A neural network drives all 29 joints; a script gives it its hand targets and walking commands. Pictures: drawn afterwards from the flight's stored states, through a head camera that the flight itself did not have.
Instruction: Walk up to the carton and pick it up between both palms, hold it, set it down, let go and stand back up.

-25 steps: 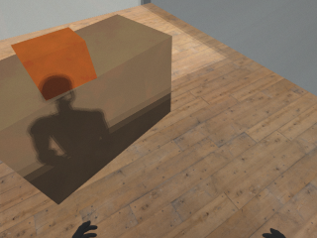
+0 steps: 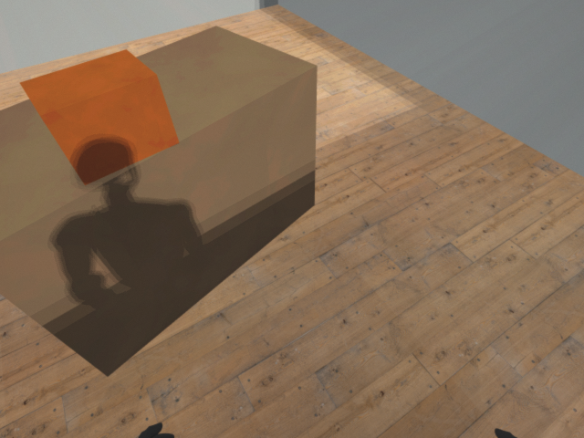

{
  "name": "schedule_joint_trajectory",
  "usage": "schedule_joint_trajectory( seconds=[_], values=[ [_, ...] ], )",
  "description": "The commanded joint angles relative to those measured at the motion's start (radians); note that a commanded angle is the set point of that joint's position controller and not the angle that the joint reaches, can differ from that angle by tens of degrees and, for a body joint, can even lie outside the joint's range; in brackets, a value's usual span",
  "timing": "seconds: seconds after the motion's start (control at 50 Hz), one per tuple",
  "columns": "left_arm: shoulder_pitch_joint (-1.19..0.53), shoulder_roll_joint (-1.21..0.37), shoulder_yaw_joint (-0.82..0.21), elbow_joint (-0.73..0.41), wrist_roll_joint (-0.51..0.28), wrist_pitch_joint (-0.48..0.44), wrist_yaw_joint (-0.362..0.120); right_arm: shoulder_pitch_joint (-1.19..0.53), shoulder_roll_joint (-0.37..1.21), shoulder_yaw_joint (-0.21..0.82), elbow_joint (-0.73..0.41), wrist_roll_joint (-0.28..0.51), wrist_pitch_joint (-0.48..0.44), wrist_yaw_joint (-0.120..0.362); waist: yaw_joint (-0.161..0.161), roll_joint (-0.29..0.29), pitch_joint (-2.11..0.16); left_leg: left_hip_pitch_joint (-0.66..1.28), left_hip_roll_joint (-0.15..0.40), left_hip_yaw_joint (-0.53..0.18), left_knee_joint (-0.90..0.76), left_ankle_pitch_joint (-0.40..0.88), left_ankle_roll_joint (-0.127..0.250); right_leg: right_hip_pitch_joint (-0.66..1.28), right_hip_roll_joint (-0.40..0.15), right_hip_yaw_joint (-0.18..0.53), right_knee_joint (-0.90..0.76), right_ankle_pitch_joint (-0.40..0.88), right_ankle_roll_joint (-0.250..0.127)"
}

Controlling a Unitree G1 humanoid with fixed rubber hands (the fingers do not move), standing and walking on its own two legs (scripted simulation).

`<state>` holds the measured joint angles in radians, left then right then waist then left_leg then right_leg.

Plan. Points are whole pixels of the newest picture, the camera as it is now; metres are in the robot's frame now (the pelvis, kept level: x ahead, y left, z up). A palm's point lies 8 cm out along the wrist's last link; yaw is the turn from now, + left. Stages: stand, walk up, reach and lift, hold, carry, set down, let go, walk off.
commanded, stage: stand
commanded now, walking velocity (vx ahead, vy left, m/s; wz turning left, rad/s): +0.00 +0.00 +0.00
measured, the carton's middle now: (106, 115) +0.79 +0.49 +0.01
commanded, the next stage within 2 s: walk up in 0.34 s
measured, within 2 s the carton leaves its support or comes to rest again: neither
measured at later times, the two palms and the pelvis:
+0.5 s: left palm out of the picture +0.10 +0.26 -0.12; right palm out of the picture +0.09 -0.28 -0.11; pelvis +0.00 +0.00 +0.00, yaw +0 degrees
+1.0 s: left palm out of the picture +0.08 +0.39 -0.11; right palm (482, 416) +0.18 -0.22 -0.07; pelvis +0.07 +0.08 +0.01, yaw +16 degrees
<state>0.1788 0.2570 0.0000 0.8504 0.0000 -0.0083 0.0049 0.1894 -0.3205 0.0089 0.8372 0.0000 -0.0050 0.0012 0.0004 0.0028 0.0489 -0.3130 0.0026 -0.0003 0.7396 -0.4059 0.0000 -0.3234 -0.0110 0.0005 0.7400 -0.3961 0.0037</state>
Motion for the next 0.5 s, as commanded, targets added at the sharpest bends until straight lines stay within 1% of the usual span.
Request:
schedule_joint_trajectory(
  seconds=[0.0,0.02,0.04,0.06,0.08,0.1,0.12,0.14,0.16,0.18,0.2,0.22,0.24,0.26,0.28,0.3,0.32,0.34,0.36,0.38,0.4,0.42,0.44,0.46,0.48],
  values=[
    [-0.097,0.261,0.063,-0.041,0.013,-0.042,0.013,-0.07,-0.227,-0.068,-0.031,-0.024,-0.047,-0.017,0.0,-0.039,-0.109,0.041,0.073,-0.066,-0.138,0.295,0.06,0.05,-0.09,0.094,-0.161,0.303,-0.075],
    [-0.108,0.275,0.072,-0.039,0.017,-0.045,0.013,-0.061,-0.222,-0.068,-0.026,-0.02,-0.048,-0.016,-0.009,-0.019,-0.087,0.035,0.076,-0.08,-0.158,0.298,0.062,0.038,-0.086,0.098,-0.157,0.298,-0.078],
    [-0.11,0.268,0.067,-0.03,0.012,-0.039,0.013,-0.057,-0.211,-0.063,-0.014,-0.023,-0.05,-0.013,-0.003,-0.003,-0.104,0.047,0.089,-0.087,-0.166,0.303,0.063,0.056,-0.086,0.096,-0.154,0.276,-0.079],
    [-0.087,0.265,0.063,-0.029,0.008,-0.045,0.016,-0.063,-0.201,-0.058,-0.019,-0.022,-0.047,-0.013,-0.001,-0.03,-0.116,0.045,0.089,-0.096,-0.163,0.332,0.07,0.067,-0.086,0.086,-0.14,0.292,-0.081],
    [-0.102,0.265,0.063,-0.022,0.013,-0.049,0.015,-0.073,-0.205,-0.063,-0.012,-0.018,-0.051,-0.014,0.001,-0.04,-0.1,0.025,0.091,-0.112,-0.163,0.33,0.075,0.071,-0.084,0.092,-0.154,0.308,-0.081],
    [-0.094,0.263,0.064,-0.013,0.012,-0.045,0.014,-0.077,-0.216,-0.069,-0.005,-0.023,-0.052,-0.013,0.008,-0.045,-0.113,0.029,0.088,-0.107,-0.174,0.305,0.082,0.088,-0.084,0.081,-0.16,0.301,-0.079],
    [-0.106,0.254,0.059,-0.007,0.013,-0.042,0.013,-0.085,-0.211,-0.063,-0.008,-0.016,-0.053,-0.014,0.003,-0.044,-0.137,0.053,0.086,-0.09,-0.165,0.341,0.07,0.091,-0.09,0.088,-0.161,0.344,-0.081],
    [-0.092,0.265,0.063,-0.005,0.008,-0.039,0.01,-0.084,-0.225,-0.067,0.003,-0.018,-0.053,-0.014,0.012,-0.046,-0.12,0.043,0.083,-0.089,-0.152,0.365,0.068,0.085,-0.09,0.085,-0.159,0.352,-0.079],
    [-0.096,0.269,0.065,-0.004,0.009,-0.043,0.015,-0.071,-0.213,-0.067,0.008,-0.013,-0.051,-0.016,0.001,-0.024,-0.132,0.063,0.09,-0.085,-0.155,0.368,0.069,0.081,-0.096,0.09,-0.156,0.369,-0.081],
    [-0.109,0.277,0.07,-0.002,0.006,-0.043,0.012,-0.082,-0.227,-0.065,0.025,-0.017,-0.05,-0.019,0.007,-0.023,-0.117,0.049,0.087,-0.088,-0.162,0.387,0.065,0.074,-0.089,0.089,-0.148,0.37,-0.077],
    [-0.102,0.266,0.063,-0.001,0.007,-0.044,0.013,-0.077,-0.207,-0.059,0.02,-0.02,-0.05,-0.014,0.004,-0.036,-0.114,0.047,0.094,-0.094,-0.165,0.37,0.069,0.077,-0.093,0.089,-0.15,0.349,-0.077],
    [-0.098,0.254,0.066,0.004,0.01,-0.041,0.016,-0.085,-0.206,-0.065,0.025,-0.022,-0.05,-0.016,0.015,-0.064,-0.132,0.045,0.093,-0.099,-0.169,0.372,0.074,0.106,-0.087,0.073,-0.155,0.338,-0.077],
    [-0.109,0.271,0.069,0.003,0.012,-0.04,0.018,-0.091,-0.215,-0.063,0.017,-0.017,-0.049,-0.019,0.0,-0.03,-0.156,0.086,0.087,-0.077,-0.159,0.382,0.068,0.086,-0.091,0.087,-0.148,0.366,-0.084],
    [-0.123,0.27,0.069,0.002,0.009,-0.04,0.016,-0.111,-0.206,-0.066,0.024,-0.018,-0.051,-0.019,0.006,-0.044,-0.131,0.053,0.091,-0.088,-0.158,0.385,0.074,0.077,-0.085,0.083,-0.145,0.358,-0.079],
    [-0.117,0.254,0.059,0.006,0.011,-0.037,0.015,-0.097,-0.207,-0.062,0.032,-0.023,-0.05,-0.019,0.012,-0.046,-0.113,0.043,0.089,-0.09,-0.172,0.374,0.075,0.089,-0.096,0.097,-0.158,0.357,-0.084],
    [-0.104,0.274,0.071,0.021,0.013,-0.034,0.016,-0.084,-0.221,-0.064,0.034,-0.02,-0.05,-0.018,0.007,-0.029,-0.119,0.068,0.09,-0.086,-0.185,0.376,0.07,0.084,-0.093,0.085,-0.158,0.349,-0.086],
    [-0.1,0.251,0.062,0.018,0.004,-0.035,0.016,-0.08,-0.213,-0.061,0.043,-0.02,-0.049,-0.021,0.016,-0.035,-0.151,0.073,0.094,-0.099,-0.169,0.413,0.073,0.113,-0.094,0.08,-0.148,0.363,-0.079],
    [-0.099,0.26,0.063,0.015,0.004,-0.044,0.019,-0.088,-0.229,-0.069,0.044,-0.019,-0.048,-0.02,0.026,-0.07,-0.112,0.056,0.095,-0.103,-0.173,0.399,0.078,0.091,-0.09,0.08,-0.149,0.369,-0.075],
    [-0.098,0.27,0.064,0.026,0.017,-0.042,0.02,-0.076,-0.221,-0.068,0.049,-0.017,-0.051,-0.017,0.002,-0.061,-0.13,0.068,0.095,-0.101,-0.175,0.402,0.071,0.104,-0.098,0.091,-0.169,0.393,-0.08],
    [-0.085,0.249,0.058,0.026,0.008,-0.043,0.02,-0.077,-0.222,-0.071,0.057,-0.017,-0.053,-0.017,0.012,-0.048,-0.156,0.082,0.095,-0.088,-0.17,0.411,0.073,0.121,-0.104,0.095,-0.156,0.415,-0.081],
    [-0.1,0.26,0.066,0.028,0.011,-0.046,0.016,-0.076,-0.216,-0.064,0.053,-0.014,-0.05,-0.02,0.002,-0.069,-0.157,0.089,0.088,-0.077,-0.158,0.431,0.063,0.113,-0.101,0.092,-0.16,0.42,-0.083],
    [-0.107,0.265,0.061,0.033,0.008,-0.043,0.014,-0.077,-0.23,-0.069,0.067,-0.014,-0.051,-0.018,0.007,-0.038,-0.137,0.088,0.094,-0.087,-0.164,0.427,0.07,0.096,-0.095,0.086,-0.161,0.432,-0.075],
    [-0.101,0.257,0.061,0.035,0.007,-0.042,0.017,-0.065,-0.199,-0.057,0.056,-0.011,-0.05,-0.018,0.001,-0.059,-0.134,0.075,0.098,-0.091,-0.172,0.428,0.077,0.112,-0.097,0.084,-0.157,0.428,-0.078],
    [-0.101,0.278,0.069,0.042,0.009,-0.039,0.017,-0.077,-0.225,-0.065,0.069,-0.014,-0.046,-0.017,0.006,-0.041,-0.136,0.08,0.1,-0.09,-0.178,0.416,0.073,0.098,-0.096,0.09,-0.161,0.411,-0.074],
    [-0.105,0.264,0.066,0.038,0.01,-0.04,0.018,-0.086,-0.227,-0.072,0.06,-0.021,-0.046,-0.021,0.007,-0.022,-0.147,0.092,0.096,-0.082,-0.174,0.411,0.074,0.099,-0.092,0.079,-0.159,0.394,-0.074]
  ],
)
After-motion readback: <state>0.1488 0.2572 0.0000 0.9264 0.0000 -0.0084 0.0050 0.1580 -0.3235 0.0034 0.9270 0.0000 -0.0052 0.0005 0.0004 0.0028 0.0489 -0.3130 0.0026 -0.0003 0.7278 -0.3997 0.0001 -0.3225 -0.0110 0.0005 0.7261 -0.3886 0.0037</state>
